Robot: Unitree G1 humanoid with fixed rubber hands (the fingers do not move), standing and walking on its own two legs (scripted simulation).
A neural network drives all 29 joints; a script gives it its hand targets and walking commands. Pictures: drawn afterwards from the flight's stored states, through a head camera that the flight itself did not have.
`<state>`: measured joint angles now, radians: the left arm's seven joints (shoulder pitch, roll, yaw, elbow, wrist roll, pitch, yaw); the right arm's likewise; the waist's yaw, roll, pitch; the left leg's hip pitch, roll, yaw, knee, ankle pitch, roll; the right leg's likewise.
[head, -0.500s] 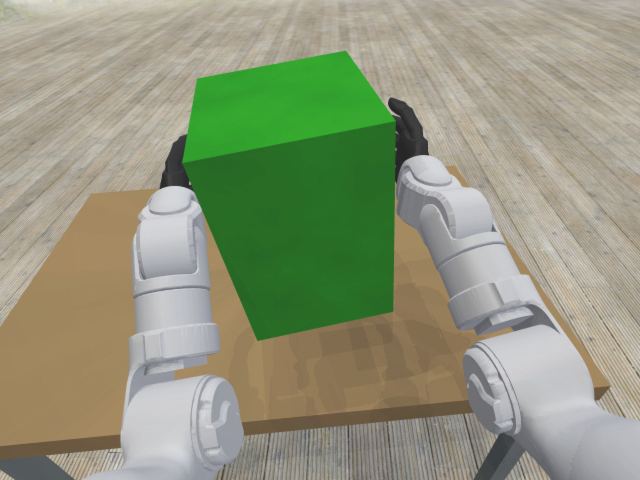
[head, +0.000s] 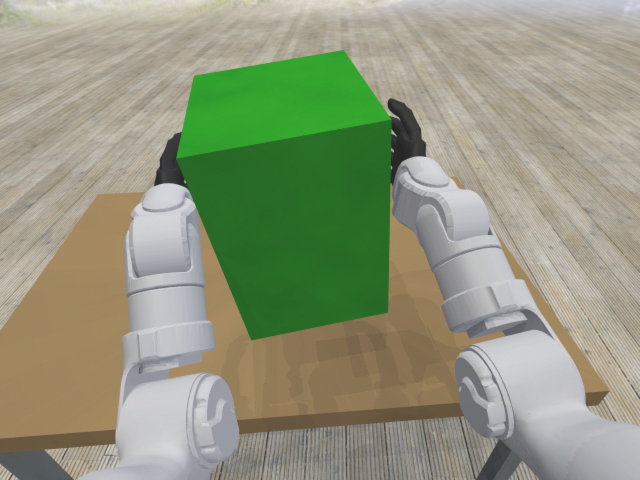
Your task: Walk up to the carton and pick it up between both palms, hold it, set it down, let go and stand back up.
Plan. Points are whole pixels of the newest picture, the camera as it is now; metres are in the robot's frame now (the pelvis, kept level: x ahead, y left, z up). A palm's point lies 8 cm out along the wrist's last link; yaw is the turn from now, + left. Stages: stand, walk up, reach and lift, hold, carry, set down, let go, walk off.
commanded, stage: hold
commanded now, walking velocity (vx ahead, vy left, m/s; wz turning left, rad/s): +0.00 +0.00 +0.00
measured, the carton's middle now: (295, 200) +0.38 +0.00 +0.22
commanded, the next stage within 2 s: none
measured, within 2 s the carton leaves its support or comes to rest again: neither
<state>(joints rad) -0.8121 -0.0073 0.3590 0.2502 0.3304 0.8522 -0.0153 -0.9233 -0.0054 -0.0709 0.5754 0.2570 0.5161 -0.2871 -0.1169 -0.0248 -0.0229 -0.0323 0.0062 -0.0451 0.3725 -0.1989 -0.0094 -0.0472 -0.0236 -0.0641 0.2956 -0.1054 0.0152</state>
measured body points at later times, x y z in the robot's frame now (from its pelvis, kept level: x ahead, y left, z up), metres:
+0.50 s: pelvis +0.01 -0.02 +0.00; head -0.04 -0.01 +0.45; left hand +0.40 +0.12 +0.22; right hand +0.39 -0.15 +0.24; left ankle +0.02 +0.12 -0.75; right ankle +0.05 -0.13 -0.75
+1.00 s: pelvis +0.00 +0.00 +0.00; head -0.07 +0.01 +0.45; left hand +0.40 +0.12 +0.25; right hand +0.39 -0.15 +0.27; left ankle +0.01 +0.12 -0.75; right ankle +0.05 -0.13 -0.75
